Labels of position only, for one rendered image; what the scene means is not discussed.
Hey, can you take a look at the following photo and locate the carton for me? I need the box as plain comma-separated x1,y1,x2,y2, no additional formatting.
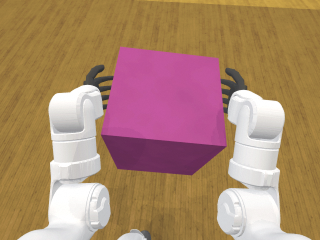
101,46,227,176

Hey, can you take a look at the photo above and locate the left robot shin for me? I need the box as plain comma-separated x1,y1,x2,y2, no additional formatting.
130,229,144,236

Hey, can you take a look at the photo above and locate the robot right upper arm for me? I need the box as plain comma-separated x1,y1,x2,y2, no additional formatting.
217,188,311,240

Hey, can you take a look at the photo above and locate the robot left upper arm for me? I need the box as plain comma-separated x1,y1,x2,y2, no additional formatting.
17,183,111,240

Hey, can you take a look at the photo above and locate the robot left foot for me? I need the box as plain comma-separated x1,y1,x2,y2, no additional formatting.
141,230,152,240

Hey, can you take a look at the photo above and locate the right robot hand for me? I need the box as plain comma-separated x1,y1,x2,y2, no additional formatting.
220,67,248,114

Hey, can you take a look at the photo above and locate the robot right forearm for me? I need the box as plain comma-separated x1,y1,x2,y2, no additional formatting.
227,90,285,223

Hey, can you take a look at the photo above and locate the robot left forearm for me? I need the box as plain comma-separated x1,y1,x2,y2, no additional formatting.
48,85,104,221

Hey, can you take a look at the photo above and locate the left robot hand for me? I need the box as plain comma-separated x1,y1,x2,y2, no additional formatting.
83,64,114,110

